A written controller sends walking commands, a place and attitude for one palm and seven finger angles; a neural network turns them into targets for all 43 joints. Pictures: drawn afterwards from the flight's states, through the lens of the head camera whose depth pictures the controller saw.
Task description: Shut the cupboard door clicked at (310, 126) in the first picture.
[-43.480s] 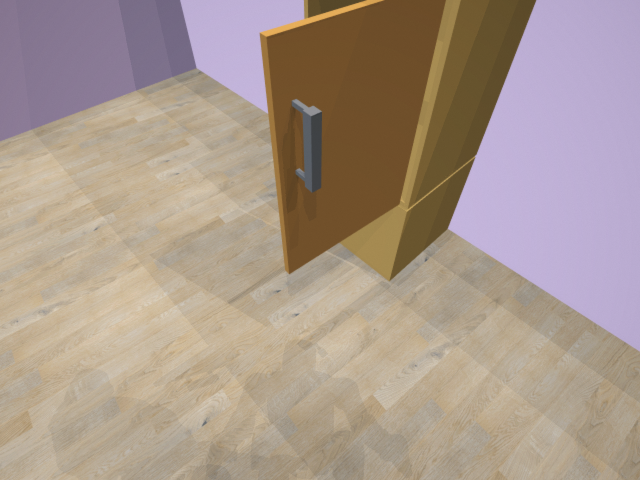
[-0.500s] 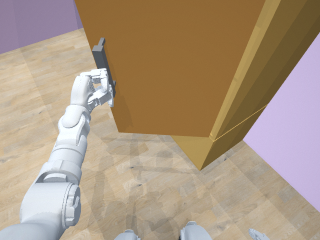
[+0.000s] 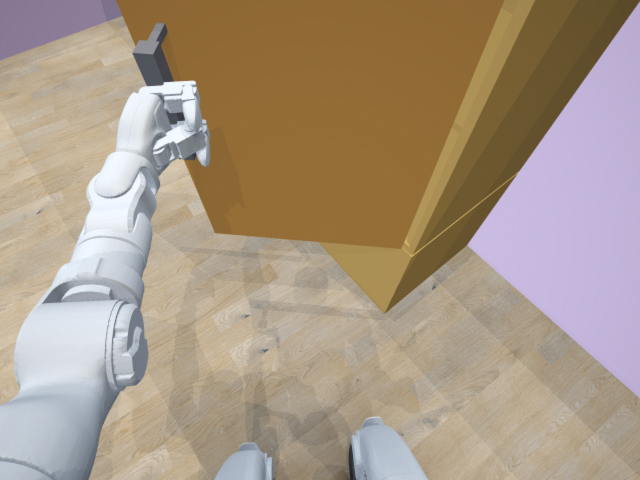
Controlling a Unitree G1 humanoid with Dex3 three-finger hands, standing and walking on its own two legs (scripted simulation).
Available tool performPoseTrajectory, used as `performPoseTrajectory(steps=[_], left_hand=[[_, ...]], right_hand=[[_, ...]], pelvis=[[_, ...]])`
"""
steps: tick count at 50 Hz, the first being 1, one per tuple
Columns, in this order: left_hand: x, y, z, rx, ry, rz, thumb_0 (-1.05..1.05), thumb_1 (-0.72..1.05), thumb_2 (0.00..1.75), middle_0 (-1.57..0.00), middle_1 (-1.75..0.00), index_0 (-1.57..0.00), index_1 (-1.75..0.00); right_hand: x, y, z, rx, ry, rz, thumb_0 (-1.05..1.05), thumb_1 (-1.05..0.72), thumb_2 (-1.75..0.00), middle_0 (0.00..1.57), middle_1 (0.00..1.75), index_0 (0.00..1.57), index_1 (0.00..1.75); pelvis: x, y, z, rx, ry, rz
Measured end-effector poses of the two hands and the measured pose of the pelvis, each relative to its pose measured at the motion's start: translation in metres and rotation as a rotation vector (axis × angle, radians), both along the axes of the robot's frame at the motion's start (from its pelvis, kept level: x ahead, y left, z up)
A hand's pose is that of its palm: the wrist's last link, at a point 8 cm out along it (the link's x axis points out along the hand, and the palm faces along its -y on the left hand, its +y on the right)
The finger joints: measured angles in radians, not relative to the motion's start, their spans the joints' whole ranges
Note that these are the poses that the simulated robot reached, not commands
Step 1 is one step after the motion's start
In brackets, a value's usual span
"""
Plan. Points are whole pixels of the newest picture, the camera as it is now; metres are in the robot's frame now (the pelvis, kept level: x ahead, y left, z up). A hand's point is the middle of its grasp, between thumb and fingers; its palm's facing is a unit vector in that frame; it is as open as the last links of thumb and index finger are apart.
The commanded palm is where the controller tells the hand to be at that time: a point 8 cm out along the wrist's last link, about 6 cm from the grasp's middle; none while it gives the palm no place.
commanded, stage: push the door shut along its arc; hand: left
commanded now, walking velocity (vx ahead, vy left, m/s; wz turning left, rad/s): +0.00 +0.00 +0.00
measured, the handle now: (175, 97) +0.58 +0.15 +0.11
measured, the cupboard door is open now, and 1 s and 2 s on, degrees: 46 37 33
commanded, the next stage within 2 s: pull the fist back off the door in 0.88 s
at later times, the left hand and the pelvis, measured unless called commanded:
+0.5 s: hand (234, 102) +0.55 +0.07 +0.12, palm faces -0.32 -0.95 -0.02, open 3.1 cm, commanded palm +0.55 +0.13 +0.11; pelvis -0.01 -0.01 -0.02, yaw -1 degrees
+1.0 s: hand (245, 79) +0.59 +0.06 +0.12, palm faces -0.41 -0.91 -0.03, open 3.1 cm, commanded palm +0.60 +0.10 +0.11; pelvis -0.01 +0.01 -0.03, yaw -2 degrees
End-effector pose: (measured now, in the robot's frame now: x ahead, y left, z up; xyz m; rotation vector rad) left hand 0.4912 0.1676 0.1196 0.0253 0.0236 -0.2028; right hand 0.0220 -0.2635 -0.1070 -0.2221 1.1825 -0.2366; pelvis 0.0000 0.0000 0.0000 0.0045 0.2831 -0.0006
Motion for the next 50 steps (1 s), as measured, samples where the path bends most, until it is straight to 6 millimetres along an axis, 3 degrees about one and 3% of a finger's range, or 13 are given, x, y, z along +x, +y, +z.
performPoseTrajectory(steps=[10, 21, 50], left_hand=[[0.02, -0.01, 0.001, 0.013, 0.014, -0.036, 0.02, 0.9, 0.9, -1.3, -1.5, -1.3, -1.5], [0.043, -0.032, 0.006, 0.012, 0.028, -0.106, 0.02, 0.9, 0.9, -1.3, -1.5, -1.29, -1.5], [0.103, -0.051, 0.007, 0.022, 0.04, -0.214, 0.02, 0.9, 0.91, -1.3, -1.5, -1.29, -1.5]], right_hand=[[-0.019, -0.011, -0.001, -0.023, 0.044, -0.036, 0.01, -0.9, -0.9, 0.2, 0.3, 0.2, 0.3], [-0.031, -0.011, -0.006, -0.031, 0.062, -0.054, 0.01, -0.9, -0.9, 0.2, 0.3, 0.2, 0.3], [-0.105, 0.022, -0.009, -0.055, 0.262, -0.155, 0.01, -0.9, -0.9, 0.2, 0.3, 0.2, 0.3]], pelvis=[[-0.002, -0.005, -0.004, -0.004, 0.027, -0.002], [-0.007, -0.006, -0.012, -0.008, 0.066, -0.002], [-0.011, 0.011, -0.034, -0.035, 0.178, -0.014]])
